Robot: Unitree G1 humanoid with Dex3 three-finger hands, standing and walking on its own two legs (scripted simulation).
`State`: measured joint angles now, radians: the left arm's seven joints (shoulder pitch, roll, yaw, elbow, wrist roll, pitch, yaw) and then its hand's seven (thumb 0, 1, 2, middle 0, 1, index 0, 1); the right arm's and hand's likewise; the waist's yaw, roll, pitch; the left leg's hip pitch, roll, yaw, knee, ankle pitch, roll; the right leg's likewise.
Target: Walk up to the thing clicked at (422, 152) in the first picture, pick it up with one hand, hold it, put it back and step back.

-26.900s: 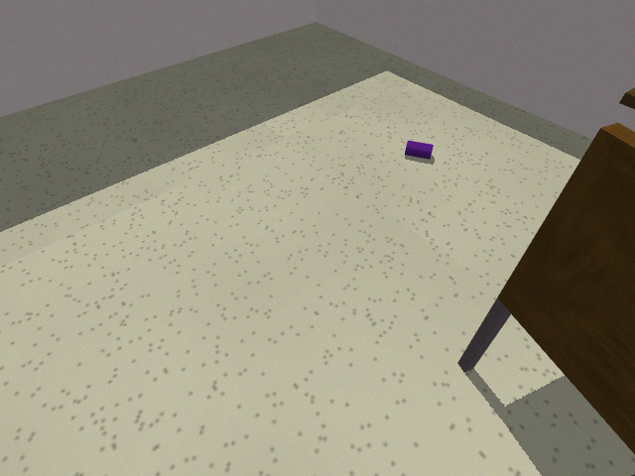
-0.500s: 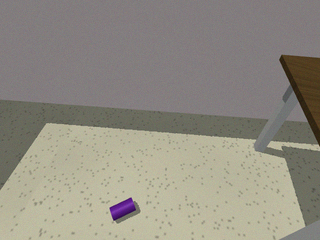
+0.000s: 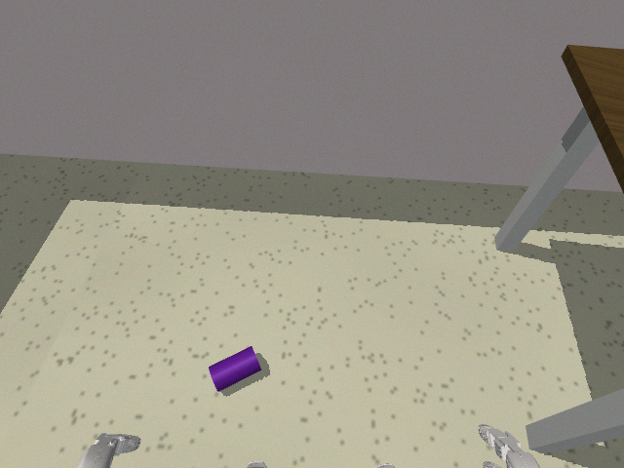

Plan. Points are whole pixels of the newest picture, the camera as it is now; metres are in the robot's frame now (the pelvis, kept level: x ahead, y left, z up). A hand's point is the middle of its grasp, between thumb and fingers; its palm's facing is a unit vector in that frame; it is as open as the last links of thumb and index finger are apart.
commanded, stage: rise first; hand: left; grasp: from above
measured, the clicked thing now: (235, 368) +0.46 +0.24 -0.70
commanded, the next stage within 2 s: none
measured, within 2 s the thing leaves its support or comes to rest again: neither
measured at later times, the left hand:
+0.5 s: hand out of the picture +0.14 +0.26 -0.20, palm faces -0.16 -0.84 -0.52, open 14.2 cm
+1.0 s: hand (164, 449) +0.21 +0.29 -0.35, palm faces -0.39 -0.47 -0.79, open 14.2 cm
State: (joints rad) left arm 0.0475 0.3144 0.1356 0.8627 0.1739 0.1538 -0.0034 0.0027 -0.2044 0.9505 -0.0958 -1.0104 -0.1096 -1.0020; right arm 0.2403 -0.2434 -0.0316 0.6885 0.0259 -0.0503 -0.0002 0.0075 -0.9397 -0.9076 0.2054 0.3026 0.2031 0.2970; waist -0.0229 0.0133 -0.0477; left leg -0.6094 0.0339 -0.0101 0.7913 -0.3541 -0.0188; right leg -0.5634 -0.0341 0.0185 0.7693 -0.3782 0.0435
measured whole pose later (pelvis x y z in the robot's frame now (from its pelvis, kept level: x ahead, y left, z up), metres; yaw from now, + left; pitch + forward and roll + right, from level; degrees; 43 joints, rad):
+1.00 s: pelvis -0.04 -0.01 -0.21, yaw -1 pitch +32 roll -2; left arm -0.14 0.43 0.12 0.70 0.68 0.01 0.19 0.00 -0.56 0.97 -0.09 -1.07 -0.09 -1.08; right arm 0.05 -0.29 -0.06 0.64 -0.01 -0.20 0.01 0.01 -0.92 -0.90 0.21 0.30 0.20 0.30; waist -0.01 0.02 -0.18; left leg -1.66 0.03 -0.08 1.75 -0.65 -0.05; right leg -1.60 -0.01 0.01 1.75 -0.70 0.04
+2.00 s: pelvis -0.08 +0.01 -0.39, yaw -7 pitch +34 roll -7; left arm -0.91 0.64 0.18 1.48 1.08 0.01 0.46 0.00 -0.51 0.97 -0.10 -1.04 -0.11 -1.03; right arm 0.12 -0.24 0.02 0.81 -0.13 -0.13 0.14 0.00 -0.90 -0.90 0.20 0.30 0.20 0.30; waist -0.17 0.01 -0.07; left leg -2.28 0.02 -0.15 2.33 -0.66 -0.03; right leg -2.18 0.04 0.01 2.28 -0.71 0.06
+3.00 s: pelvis -0.07 +0.00 -0.42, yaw -9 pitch +33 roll -9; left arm -0.99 0.76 0.22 1.54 1.10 -0.02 0.47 0.00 -0.44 0.89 -0.20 -0.93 -0.20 -0.94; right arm 0.12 -0.27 0.08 0.78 -0.15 -0.09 0.20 0.00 -0.91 -0.90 0.20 0.30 0.20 0.30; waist -0.22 -0.02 -0.01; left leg -2.35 0.01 -0.20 2.44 -0.69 -0.05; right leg -2.24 0.06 -0.03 2.36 -0.72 0.07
